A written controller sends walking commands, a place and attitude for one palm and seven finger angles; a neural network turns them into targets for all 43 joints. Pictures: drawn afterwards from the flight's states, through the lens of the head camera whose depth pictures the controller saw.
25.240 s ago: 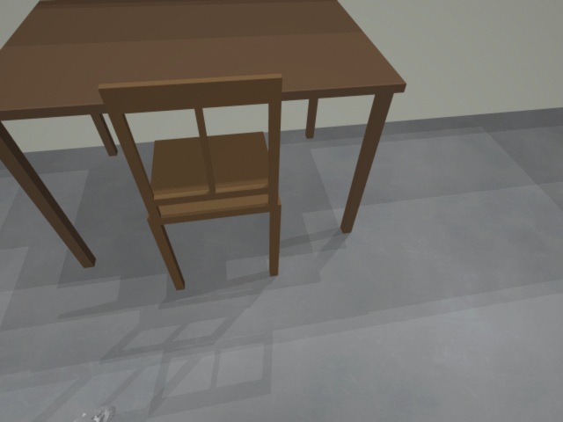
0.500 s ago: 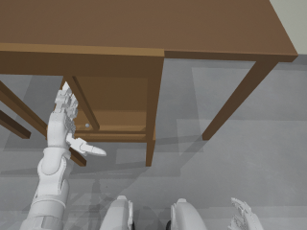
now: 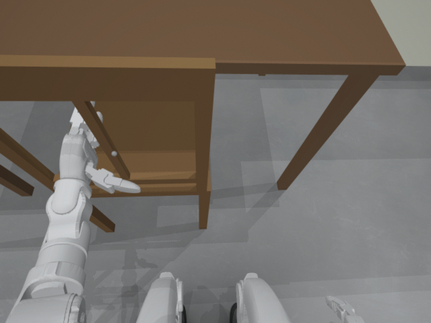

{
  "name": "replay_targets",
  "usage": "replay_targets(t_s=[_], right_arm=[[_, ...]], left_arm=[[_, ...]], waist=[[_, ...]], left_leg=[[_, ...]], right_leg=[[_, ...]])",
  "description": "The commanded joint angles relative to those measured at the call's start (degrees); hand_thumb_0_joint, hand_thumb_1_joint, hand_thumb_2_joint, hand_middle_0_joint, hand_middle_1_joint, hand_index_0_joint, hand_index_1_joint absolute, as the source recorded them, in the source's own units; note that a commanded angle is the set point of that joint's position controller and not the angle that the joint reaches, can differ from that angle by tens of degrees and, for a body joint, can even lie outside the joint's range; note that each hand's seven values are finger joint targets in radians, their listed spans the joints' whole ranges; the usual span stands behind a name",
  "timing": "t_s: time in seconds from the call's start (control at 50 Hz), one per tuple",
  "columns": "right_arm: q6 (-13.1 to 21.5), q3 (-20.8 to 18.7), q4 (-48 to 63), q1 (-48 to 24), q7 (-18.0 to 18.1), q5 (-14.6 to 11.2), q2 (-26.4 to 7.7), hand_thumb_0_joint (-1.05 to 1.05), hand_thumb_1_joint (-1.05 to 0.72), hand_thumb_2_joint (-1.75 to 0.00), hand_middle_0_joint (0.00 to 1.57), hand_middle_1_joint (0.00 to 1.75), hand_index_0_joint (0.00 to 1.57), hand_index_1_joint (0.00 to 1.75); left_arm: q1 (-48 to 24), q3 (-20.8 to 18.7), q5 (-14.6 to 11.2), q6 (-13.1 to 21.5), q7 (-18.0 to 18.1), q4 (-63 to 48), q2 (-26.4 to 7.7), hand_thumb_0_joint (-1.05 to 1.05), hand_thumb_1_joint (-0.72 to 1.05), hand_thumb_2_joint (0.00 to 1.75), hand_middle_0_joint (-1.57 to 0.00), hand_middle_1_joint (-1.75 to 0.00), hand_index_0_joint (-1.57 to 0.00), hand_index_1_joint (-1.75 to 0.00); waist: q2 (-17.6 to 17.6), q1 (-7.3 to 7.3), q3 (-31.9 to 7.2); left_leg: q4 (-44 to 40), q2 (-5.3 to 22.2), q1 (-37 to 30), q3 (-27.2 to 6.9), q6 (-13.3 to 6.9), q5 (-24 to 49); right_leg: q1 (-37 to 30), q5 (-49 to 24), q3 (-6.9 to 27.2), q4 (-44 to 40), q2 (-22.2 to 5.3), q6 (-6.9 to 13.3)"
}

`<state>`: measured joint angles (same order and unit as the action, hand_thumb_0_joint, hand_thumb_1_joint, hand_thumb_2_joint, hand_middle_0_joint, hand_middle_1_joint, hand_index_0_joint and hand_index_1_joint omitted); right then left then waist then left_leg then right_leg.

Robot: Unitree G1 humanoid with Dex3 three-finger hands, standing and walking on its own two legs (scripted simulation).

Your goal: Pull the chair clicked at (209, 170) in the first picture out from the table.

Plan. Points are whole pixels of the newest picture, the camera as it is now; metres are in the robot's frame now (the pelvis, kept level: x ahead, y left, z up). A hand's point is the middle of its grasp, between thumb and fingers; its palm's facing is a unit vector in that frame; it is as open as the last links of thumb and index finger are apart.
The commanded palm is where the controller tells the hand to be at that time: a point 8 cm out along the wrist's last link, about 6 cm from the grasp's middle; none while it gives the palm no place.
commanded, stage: push the fingers through the gap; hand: left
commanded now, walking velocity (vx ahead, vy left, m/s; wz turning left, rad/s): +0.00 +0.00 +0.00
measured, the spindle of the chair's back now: (108, 146) +0.44 +0.20 +0.01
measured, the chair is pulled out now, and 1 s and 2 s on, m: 0.00 0.00 0.04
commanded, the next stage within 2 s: hook a spindle and tug to test in 0.22 s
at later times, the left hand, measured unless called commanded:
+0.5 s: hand (120, 154) +0.41 +0.17 +0.02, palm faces +0.03 -1.00 -0.02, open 16.6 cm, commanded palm +0.39 +0.22 +0.02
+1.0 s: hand (118, 152) +0.42 +0.18 +0.02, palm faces +0.02 -1.00 -0.03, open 9.2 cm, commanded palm +0.39 +0.22 +0.02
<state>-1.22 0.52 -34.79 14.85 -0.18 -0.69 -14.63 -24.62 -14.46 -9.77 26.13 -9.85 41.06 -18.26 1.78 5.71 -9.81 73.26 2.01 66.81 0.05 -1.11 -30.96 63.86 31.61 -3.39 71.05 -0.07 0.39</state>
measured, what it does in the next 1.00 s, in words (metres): stands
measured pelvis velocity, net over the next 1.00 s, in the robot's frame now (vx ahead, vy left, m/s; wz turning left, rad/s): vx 0.00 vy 0.00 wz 0.00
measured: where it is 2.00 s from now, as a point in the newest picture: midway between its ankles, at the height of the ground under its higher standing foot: outside the picture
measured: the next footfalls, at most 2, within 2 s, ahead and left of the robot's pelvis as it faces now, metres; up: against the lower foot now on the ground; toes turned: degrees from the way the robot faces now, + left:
none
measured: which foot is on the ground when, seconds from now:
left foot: down 0.00-1.00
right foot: down 0.00-1.00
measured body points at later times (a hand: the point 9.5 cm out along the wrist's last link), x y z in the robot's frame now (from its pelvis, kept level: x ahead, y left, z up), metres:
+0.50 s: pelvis +0.00 +0.00 +0.00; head +0.13 +0.01 +0.43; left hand +0.41 +0.22 +0.03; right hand +0.11 -0.26 -0.12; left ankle +0.03 +0.11 -0.62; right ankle +0.02 -0.12 -0.62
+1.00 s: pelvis +0.00 +0.00 +0.00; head +0.13 +0.02 +0.43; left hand +0.41 +0.23 +0.02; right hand +0.11 -0.26 -0.12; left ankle +0.03 +0.11 -0.62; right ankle +0.02 -0.12 -0.62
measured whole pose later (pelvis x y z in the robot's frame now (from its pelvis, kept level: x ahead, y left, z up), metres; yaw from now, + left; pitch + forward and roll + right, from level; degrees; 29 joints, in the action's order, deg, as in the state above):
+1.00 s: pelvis +0.00 +0.00 +0.00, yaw +0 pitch +25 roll -3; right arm -1.4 0.4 -34.8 13.6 -0.3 -0.1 -14.3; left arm -24.8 -14.0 -8.9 28.0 -8.3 40.3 -16.3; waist 1.4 5.6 -9.7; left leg 73.5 1.8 67.2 0.2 -1.5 -31.4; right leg 64.1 31.9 -3.1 71.0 -0.1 -0.1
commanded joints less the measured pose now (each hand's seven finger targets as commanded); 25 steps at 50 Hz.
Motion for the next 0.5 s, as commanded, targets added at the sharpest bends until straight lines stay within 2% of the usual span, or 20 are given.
replay_targets(t_s=[0.0, 0.04, 0.06, 0.12, 0.14, 0.2, 0.24, 0.3, 0.36, 0.38, 0.42, 0.44, 0.46, 0.48], right_arm=[[1.54, -3.72, 5.63, 3.25, 0.86, -0.06, -9.08, 0.0, -0.9, -0.9, 0.2, 0.3, 0.2, 0.3], [1.76, -3.64, 5.34, 3.38, 1.25, 0.36, -9.08, 0.0, -0.9, -0.9, 0.2, 0.3, 0.2, 0.3], [1.85, -3.55, 5.33, 3.2, 1.18, 0.48, -8.63, 0.0, -0.9, -0.9, 0.2, 0.3, 0.2, 0.3], [2.2, -3.63, 4.46, 3.27, 0.99, 0.91, -8.48, 0.0, -0.9, -0.9, 0.2, 0.3, 0.2, 0.3], [2.13, -3.67, 4.46, 3.49, 0.86, 1.04, -8.71, 0.0, -0.9, -0.9, 0.2, 0.3, 0.2, 0.3], [1.62, -3.62, 4.01, 3.6, 0.67, 0.84, -8.92, 0.0, -0.9, -0.9, 0.2, 0.3, 0.2, 0.3], [1.36, -3.61, 4.36, 3.74, 0.66, 0.58, -9.34, 0.0, -0.9, -0.9, 0.2, 0.3, 0.2, 0.3], [1.14, -3.73, 5.26, 3.4, 0.71, 0.31, -9.43, 0.0, -0.9, -0.9, 0.2, 0.3, 0.2, 0.3], [1.25, -3.75, 5.62, 3.35, 0.75, 0.43, -9.12, 0.0, -0.9, -0.9, 0.2, 0.3, 0.2, 0.3], [1.34, -3.79, 5.43, 3.33, 0.75, 0.6, -8.85, 0.0, -0.9, -0.9, 0.2, 0.3, 0.2, 0.3], [1.37, -3.81, 5.3, 3.44, 0.62, 0.71, -8.59, 0.0, -0.9, -0.9, 0.2, 0.3, 0.2, 0.3], [1.48, -3.74, 5.23, 3.38, 0.55, 0.94, -8.61, 0.0, -0.9, -0.9, 0.2, 0.3, 0.2, 0.3], [1.33, -3.74, 5.16, 3.3, 0.48, 0.91, -8.51, 0.0, -0.9, -0.9, 0.2, 0.3, 0.2, 0.3], [1.21, -3.63, 4.93, 3.13, 0.5, 0.85, -8.41, 0.0, -0.9, -0.9, 0.2, 0.3, 0.2, 0.3]], left_arm=[[-15.57, -2.42, -1.66, 3.9, -0.45, -13.18, -8.48, 0.0, -0.5, 0.3, -0.06, -0.08, -0.06, -0.08], [-16.72, -5.59, -1.14, 5.83, 1.18, -15.12, -12.31, 0.0, -0.5, 0.3, -0.06, -0.08, -0.06, -0.08], [-17.33, -4.71, -0.81, 6.72, 1.82, -15.78, -11.09, 0.0, -0.5, 0.3, -0.06, -0.08, -0.06, -0.08], [-17.39, -4.06, 0.47, 8.55, 3.07, -16.27, -10.58, 0.0, -0.5, 0.3, -0.06, -0.08, -0.06, -0.08], [-16.83, -3.17, 0.93, 8.46, 3.06, -15.28, -9.91, 0.0, -0.5, 0.3, -0.06, -0.08, -0.06, -0.08], [-15.62, -0.98, 1.36, 6.63, 1.9, -9.31, -7.36, 0.0, -0.5, 0.3, -0.06, -0.08, -0.06, -0.08], [-15.81, -0.54, 1.17, 5.2, 0.81, -6.7, -7.15, 0.0, -0.5, 0.3, -0.06, -0.08, -0.06, -0.08], [-16.72, -0.68, -0.11, 4.39, -0.01, -9.07, -6.84, 0.0, -0.5, 0.3, -0.06, -0.08, -0.06, -0.08], [-17.13, -2.12, -0.66, 5.41, 0.84, -13.11, -8.24, 0.0, -0.5, 0.3, -0.11, -0.24, -0.11, -0.24], [-18.09, -1.92, -0.58, 5.98, 1.32, -15.01, -8.13, 0.0, -0.5, 0.3, -0.13, -0.3, -0.13, -0.3], [-15.98, -3.09, -0.3, 6.73, 2.39, -15.4, -8.91, 0.0, -0.5, 0.3, -0.17, -0.41, -0.17, -0.41], [-15.48, -2.87, -0.03, 7.02, 2.7, -15.78, -8.86, 0.0, -0.5, 0.3, -0.18, -0.46, -0.18, -0.46], [-13.93, -3.78, 0.22, 6.89, 3.0, -14.16, -9.26, 0.0, -0.5, 0.3, -0.2, -0.52, -0.2, -0.52], [-14.93, -3.16, 0.77, 6.93, 2.89, -13.1, -9.24, 0.0, -0.5, 0.3, -0.22, -0.57, -0.22, -0.57]], waist=[[0.9, 0.1, -24.34], [0.96, -0.63, -25.53], [2.03, -0.54, -25.87], [4.35, -0.54, -26.17], [4.65, -0.21, -25.88], [2.69, 0.87, -22.19], [2.51, 1.02, -20.67], [3.15, 0.37, -23.76], [3.8, -0.46, -27.3], [4.53, -0.23, -28.64], [2.54, -0.64, -27.96], [3.1, -0.61, -28.31], [1.62, -0.68, -27.44], [1.44, -0.15, -25.5]], left_leg=[[-8.87, -1.14, -18.9, -2.14, -0.01, 18.14], [-8.5, -1.14, -18.53, -2.15, -0.04, 18.9], [-8.63, -1.29, -19.17, -2.02, 0.0, 18.85], [-8.62, -1.04, -21.75, -2.32, 0.48, 20.07], [-8.61, -0.99, -22.01, -2.59, 0.47, 20.35], [-8.72, -1.02, -19.6, -2.42, 0.43, 17.21], [-9.0, -1.16, -18.27, -2.51, 0.28, 15.39], [-9.05, -1.06, -20.49, -2.63, 0.34, 17.22], [-8.77, -0.96, -22.91, -2.83, 0.51, 21.47], [-8.28, -0.91, -23.81, -2.64, 0.47, 22.97], [-8.21, -0.93, -22.93, -2.44, 0.45, 23.55], [-7.95, -1.01, -22.6, -2.39, 0.34, 24.11], [-7.87, -1.08, -21.22, -2.14, 0.34, 23.05], [-7.67, -1.15, -19.29, -1.82, 0.26, 21.47]], right_leg=[[-12.62, -16.78, 1.7, -9.83, 1.09, 0.79], [-13.47, -17.48, 2.04, -8.99, 1.18, 0.81], [-13.13, -17.29, 2.15, -9.05, 1.14, 0.71], [-11.1, -17.0, 1.66, -8.42, 1.23, 0.95], [-10.11, -16.73, 1.45, -8.24, 1.3, 1.04], [-8.87, -14.82, 1.3, -9.07, 1.27, 0.91], [-8.51, -13.42, 1.29, -9.48, 1.19, 1.1], [-9.02, -14.57, 1.17, -9.36, 1.07, 1.13], [-10.64, -17.81, 1.22, -8.57, 1.07, 1.15], [-10.89, -19.21, 1.41, -8.3, 1.08, 1.0], [-12.25, -20.27, 1.39, -8.25, 1.2, 0.89], [-12.37, -20.99, 1.46, -7.87, 1.25, 0.87], [-12.73, -20.7, 1.61, -8.03, 1.19, 0.74], [-12.5, -20.15, 1.92, -8.1, 1.17, 0.67]])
